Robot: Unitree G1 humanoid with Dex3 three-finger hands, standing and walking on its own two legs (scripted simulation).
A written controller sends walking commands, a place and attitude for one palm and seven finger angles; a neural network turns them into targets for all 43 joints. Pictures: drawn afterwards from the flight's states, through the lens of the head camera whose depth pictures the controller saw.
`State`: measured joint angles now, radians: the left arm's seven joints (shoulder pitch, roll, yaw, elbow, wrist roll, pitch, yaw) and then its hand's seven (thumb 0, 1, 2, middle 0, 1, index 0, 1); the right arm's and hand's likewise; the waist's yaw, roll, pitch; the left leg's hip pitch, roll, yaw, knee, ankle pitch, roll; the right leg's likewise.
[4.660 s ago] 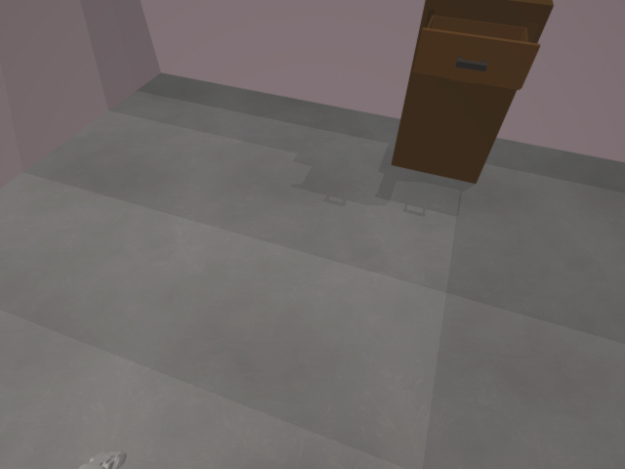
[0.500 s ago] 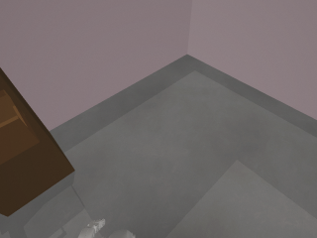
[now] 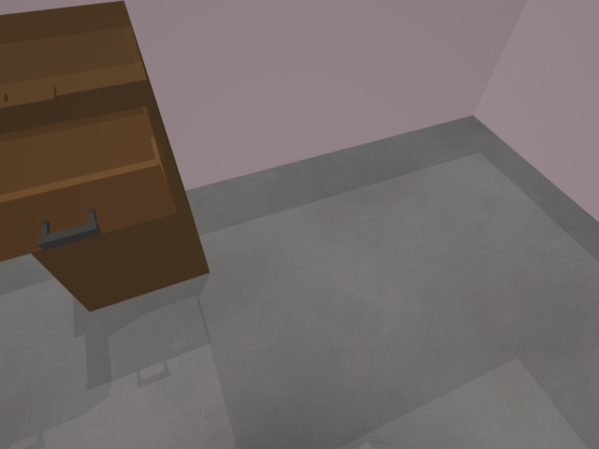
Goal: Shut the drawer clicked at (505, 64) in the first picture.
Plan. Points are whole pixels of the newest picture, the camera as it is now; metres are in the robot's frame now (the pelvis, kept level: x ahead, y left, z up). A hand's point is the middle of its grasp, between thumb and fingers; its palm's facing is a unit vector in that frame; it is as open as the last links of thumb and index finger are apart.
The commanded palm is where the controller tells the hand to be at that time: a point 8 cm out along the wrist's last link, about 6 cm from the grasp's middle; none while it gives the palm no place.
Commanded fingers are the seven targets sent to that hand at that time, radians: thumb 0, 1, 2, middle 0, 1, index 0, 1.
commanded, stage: turn to face it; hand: left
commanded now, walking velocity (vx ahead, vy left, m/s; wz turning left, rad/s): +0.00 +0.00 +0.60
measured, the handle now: (69, 227) +0.49 +0.48 -0.10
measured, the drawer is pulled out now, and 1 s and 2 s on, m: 0.20 0.20 0.20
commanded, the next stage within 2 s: take the last steps up to it in 0.46 s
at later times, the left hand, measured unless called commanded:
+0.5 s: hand out of the picture -0.06 +0.16 -0.17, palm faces +0.32 -0.92 -0.23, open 7.4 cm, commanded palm none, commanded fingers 0.00 0.90 0.90 -0.20 -0.30 -0.20 -0.30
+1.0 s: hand out of the picture -0.02 +0.18 -0.16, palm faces +0.37 -0.90 -0.22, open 7.4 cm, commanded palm none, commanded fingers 0.00 0.90 0.90 -0.20 -0.30 -0.20 -0.30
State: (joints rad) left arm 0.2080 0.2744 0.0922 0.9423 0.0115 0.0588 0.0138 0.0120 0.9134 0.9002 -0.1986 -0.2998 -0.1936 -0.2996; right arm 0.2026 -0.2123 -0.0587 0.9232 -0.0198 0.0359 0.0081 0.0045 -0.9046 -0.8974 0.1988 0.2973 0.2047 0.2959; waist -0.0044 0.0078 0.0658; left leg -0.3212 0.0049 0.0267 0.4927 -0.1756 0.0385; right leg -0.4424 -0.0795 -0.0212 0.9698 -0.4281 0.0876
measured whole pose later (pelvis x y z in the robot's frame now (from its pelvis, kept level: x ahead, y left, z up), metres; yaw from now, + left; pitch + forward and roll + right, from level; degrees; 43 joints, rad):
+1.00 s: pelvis -0.01 -0.02 -0.01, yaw +22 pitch -2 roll +1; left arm 0.23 0.17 0.03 1.01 0.03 -0.03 -0.01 0.01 0.91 0.90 -0.20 -0.30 -0.20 -0.30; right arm 0.35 -0.19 -0.05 1.09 -0.01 0.01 -0.01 0.00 -0.91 -0.90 0.20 0.30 0.20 0.30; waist -0.01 0.03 0.03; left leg -0.19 -0.01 0.02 0.62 -0.41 0.03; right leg -0.24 -0.04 -0.10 0.56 -0.26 -0.01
